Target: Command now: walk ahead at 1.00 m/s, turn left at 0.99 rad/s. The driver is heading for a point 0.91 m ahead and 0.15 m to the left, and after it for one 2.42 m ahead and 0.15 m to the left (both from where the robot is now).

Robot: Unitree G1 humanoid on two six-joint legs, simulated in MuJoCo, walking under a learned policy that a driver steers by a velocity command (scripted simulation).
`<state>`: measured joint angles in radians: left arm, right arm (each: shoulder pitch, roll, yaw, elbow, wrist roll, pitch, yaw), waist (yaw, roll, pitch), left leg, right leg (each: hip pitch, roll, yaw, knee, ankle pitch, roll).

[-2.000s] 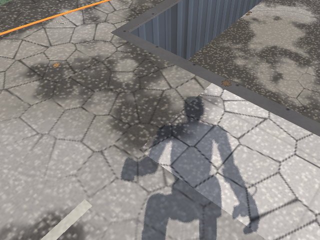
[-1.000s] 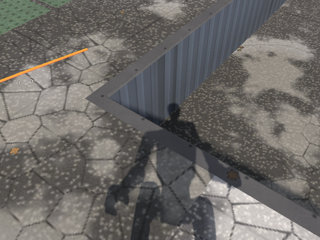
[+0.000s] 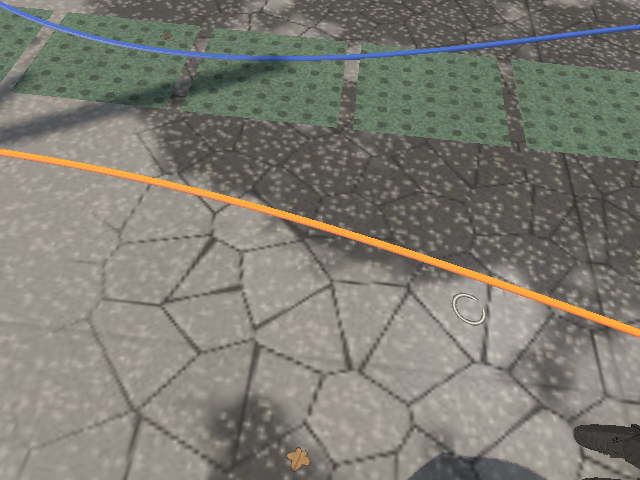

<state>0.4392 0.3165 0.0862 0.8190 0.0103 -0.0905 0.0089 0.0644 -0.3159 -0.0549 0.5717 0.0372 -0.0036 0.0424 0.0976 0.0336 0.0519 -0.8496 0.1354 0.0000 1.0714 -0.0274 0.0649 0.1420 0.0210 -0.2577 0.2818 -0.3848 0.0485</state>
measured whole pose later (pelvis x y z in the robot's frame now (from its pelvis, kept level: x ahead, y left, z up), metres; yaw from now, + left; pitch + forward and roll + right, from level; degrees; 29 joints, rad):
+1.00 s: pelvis +0.91 +0.23 +0.00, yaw +6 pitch +2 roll +0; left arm 0.57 0.24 0.07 0.78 -0.05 -0.06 0.00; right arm -0.10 -0.24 0.00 0.56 0.01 -0.16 0.02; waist 0.15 0.00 0.01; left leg -0.53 0.00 -0.15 0.46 0.02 -0.02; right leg 0.09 0.09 0.32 0.40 -0.49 -0.08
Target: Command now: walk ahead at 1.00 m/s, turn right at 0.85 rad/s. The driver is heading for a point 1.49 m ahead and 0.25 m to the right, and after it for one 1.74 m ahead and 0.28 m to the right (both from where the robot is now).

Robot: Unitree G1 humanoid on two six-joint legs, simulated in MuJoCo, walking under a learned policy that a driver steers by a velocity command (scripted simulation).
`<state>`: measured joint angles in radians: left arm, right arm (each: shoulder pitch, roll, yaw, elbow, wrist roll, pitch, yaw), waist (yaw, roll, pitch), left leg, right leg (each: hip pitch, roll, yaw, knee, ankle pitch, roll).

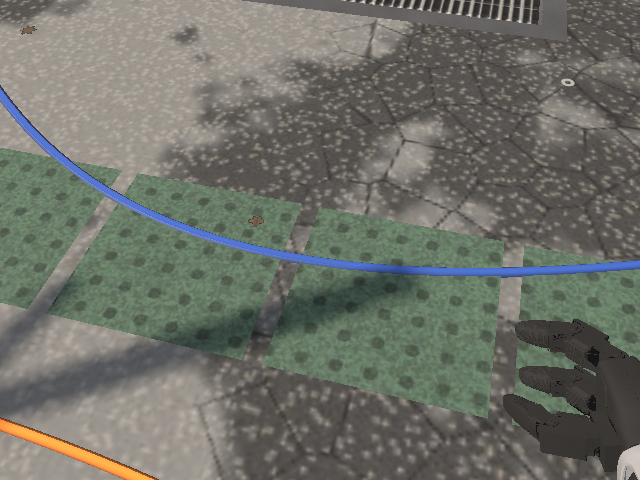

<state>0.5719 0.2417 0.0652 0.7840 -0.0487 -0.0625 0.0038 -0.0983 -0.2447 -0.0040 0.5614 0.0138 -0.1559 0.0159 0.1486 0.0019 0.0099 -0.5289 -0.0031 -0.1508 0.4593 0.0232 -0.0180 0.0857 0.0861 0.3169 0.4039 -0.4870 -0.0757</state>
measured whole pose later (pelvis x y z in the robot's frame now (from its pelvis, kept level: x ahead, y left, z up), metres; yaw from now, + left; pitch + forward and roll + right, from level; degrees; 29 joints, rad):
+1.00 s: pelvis +0.89 -0.18 -0.03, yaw -10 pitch -1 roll -1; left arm 0.26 0.29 0.03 0.77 -0.01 -0.09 -0.01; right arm 0.25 -0.32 -0.07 0.72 0.02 -0.05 0.05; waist -0.05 0.01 0.07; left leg -0.54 -0.11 0.07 0.75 -0.22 0.17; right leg -0.06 0.02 -0.03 1.26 -0.43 -0.01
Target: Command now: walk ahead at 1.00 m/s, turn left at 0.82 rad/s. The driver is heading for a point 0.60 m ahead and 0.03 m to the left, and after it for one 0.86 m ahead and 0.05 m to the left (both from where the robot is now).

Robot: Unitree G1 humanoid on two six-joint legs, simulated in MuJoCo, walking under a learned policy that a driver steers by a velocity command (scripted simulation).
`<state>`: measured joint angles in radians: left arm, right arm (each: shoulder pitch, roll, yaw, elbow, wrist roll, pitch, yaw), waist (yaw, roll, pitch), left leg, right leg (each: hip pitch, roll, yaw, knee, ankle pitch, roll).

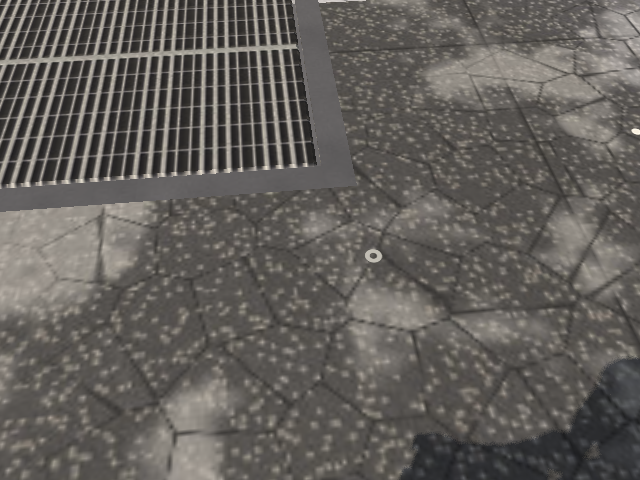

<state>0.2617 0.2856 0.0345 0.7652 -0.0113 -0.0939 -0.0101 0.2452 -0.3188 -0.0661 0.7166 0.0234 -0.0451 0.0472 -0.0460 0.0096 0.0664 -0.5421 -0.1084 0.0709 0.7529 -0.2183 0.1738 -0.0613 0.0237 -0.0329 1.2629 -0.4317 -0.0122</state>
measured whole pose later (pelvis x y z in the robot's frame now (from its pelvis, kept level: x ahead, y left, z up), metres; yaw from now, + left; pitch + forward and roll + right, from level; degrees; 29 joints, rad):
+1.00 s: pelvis +0.69 +0.07 +0.04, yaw +16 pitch +1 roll +0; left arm 0.20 0.29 0.03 0.80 0.00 0.02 0.03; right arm 0.09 -0.22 -0.01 0.77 -0.03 -0.02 0.02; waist 0.00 -0.02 0.04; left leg -0.39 -0.03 0.00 0.48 -0.10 0.04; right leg -0.38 -0.04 0.06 0.77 -0.41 0.08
